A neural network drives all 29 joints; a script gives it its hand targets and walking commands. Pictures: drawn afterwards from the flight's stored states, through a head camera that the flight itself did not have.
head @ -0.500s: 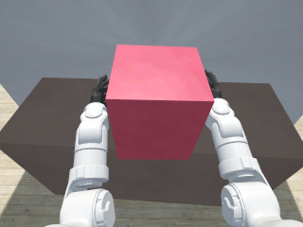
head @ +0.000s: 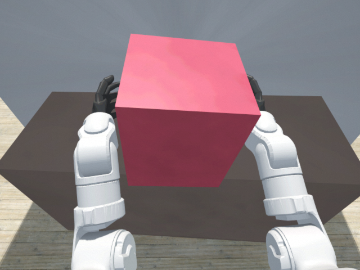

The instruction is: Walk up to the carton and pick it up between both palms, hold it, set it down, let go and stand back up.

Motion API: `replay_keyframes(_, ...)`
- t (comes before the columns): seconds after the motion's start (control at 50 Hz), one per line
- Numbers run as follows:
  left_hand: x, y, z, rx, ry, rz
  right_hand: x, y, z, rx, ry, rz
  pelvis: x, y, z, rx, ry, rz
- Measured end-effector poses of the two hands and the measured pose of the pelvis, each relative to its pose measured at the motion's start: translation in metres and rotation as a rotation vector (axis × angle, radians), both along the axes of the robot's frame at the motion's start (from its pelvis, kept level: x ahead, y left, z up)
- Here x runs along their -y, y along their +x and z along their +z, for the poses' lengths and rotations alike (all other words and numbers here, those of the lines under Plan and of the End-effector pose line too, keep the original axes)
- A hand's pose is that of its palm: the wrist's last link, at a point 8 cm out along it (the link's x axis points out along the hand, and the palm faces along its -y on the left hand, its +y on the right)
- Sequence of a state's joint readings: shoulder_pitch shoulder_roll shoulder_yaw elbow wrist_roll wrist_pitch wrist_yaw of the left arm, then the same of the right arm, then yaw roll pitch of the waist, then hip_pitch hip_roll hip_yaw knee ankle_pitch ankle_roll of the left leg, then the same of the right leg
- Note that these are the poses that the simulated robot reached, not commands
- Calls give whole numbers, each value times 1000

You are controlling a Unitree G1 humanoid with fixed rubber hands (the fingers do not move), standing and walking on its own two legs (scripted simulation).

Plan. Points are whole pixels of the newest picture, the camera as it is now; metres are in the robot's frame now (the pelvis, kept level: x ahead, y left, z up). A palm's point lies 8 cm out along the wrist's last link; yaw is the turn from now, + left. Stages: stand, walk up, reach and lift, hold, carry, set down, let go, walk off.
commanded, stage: reach and lift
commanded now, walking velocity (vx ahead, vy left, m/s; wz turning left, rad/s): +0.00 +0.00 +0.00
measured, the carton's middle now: (179, 118) +0.38 -0.01 +0.15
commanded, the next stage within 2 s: hold in 0.90 s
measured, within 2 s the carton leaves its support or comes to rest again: neither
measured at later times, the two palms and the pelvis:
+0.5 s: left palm (102, 120) +0.36 +0.14 +0.18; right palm (251, 111) +0.37 -0.16 +0.17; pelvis +0.01 -0.02 +0.00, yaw +0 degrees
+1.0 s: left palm (107, 124) +0.35 +0.13 +0.17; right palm (254, 116) +0.36 -0.17 +0.16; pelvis +0.01 -0.02 +0.00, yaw -1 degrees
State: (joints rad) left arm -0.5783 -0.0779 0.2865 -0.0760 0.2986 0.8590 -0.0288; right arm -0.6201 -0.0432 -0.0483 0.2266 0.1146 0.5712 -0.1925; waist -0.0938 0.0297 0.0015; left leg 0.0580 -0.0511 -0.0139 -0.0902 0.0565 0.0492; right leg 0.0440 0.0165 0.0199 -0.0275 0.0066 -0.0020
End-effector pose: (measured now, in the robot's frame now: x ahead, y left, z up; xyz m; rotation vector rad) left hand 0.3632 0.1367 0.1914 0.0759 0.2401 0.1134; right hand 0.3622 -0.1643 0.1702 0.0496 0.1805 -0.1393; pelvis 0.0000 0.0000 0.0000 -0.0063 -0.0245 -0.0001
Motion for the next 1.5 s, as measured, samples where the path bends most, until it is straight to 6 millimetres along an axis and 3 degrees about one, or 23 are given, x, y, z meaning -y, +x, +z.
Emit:
replay_keyframes(0.06,4,4,0,1,-8,-14,4,0,2,4,-18,-8,1,1,0,16,1,-7)
replay_keyframes(0.22,3,-5,-22,-58,-48,-6,4,-7,-13,-44,-37,0,7,8,-1,59,3,-30)
replay_keyframes(0.42,-7,-8,-2,2,-13,43,-7,7,6,20,-11,50,14,9,0,57,6,-8)
replay_keyframes(0.62,5,-9,-19,-43,-24,4,6,-7,-16,-22,-3,10,16,11,-1,67,7,-8)
replay_keyframes(0.82,9,-5,-13,-15,-39,3,10,-3,-4,6,-20,6,20,9,0,55,6,-25)
replay_keyframes(1.5,8,-7,-15,-24,-30,8,8,-3,-8,-1,-10,11,15,14,-1,57,6,-22)
